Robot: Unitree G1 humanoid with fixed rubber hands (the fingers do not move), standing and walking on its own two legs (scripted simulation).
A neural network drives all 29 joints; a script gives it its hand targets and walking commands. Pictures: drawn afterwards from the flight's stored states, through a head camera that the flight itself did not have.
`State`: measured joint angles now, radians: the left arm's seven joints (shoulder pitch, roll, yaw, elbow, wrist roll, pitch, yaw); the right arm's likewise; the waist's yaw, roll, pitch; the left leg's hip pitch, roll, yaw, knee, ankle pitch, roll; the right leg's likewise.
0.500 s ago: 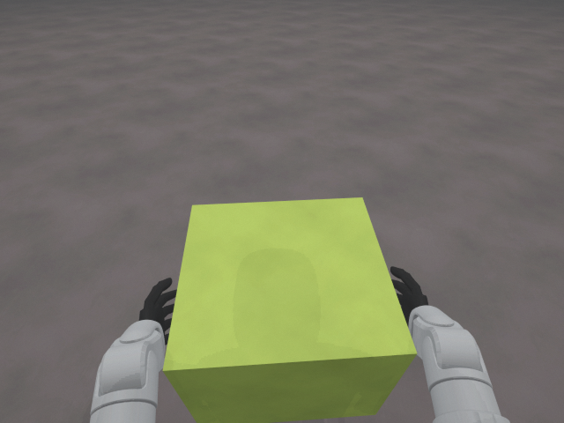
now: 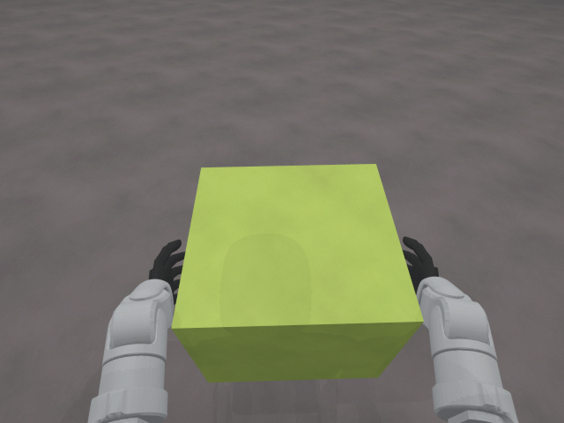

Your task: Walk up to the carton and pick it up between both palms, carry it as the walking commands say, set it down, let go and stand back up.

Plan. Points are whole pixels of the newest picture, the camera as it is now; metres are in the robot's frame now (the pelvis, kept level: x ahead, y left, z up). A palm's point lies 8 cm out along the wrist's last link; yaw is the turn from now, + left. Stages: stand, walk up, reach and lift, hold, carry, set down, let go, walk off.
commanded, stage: reach and lift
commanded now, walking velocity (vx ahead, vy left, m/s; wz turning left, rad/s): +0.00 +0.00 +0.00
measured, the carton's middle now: (291, 274) +0.36 +0.00 +0.01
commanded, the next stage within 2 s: hold in 0.64 s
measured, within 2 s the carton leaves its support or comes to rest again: neither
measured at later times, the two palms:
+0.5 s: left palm (168, 317) +0.28 +0.18 +0.02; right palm (427, 310) +0.28 -0.20 +0.03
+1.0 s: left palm (159, 300) +0.29 +0.19 +0.05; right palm (425, 293) +0.29 -0.19 +0.06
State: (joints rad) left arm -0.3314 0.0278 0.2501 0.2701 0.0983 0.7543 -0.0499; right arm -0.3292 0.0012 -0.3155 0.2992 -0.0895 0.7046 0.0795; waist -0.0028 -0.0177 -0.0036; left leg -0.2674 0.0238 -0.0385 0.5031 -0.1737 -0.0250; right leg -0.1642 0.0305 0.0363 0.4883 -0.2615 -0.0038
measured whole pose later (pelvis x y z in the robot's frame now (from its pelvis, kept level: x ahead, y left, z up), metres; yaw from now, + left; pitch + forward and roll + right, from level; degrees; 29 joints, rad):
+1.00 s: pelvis +0.00 +0.00 +0.00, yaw +0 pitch -3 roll -1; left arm -0.23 0.02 0.22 0.18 0.10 0.76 -0.06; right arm -0.25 0.00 -0.28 0.22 -0.09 0.73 0.09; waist -0.01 -0.02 -0.02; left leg -0.26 0.02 -0.04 0.47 -0.16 -0.02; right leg -0.15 0.03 0.04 0.45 -0.24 -0.01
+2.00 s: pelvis +0.44 +0.07 -0.01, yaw +1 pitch +2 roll +3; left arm -0.08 0.02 0.21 -0.18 -0.04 1.15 0.01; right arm -0.07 0.05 -0.22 -0.26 -0.05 1.17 -0.01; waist 0.00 -0.01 -0.22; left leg -0.45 -0.01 0.06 0.73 -0.33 0.01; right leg 0.01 -0.12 -0.09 0.47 -0.51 0.05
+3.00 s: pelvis +1.17 +0.24 -0.02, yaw +1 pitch +6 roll -2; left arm -0.07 0.02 0.20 -0.23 -0.05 1.12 0.01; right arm -0.02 0.06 -0.22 -0.34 -0.04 1.13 0.00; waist 0.00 0.01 -0.15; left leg -0.30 -0.02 0.05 1.18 -0.55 0.04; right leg -0.38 -0.03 -0.20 0.68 -0.41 -0.04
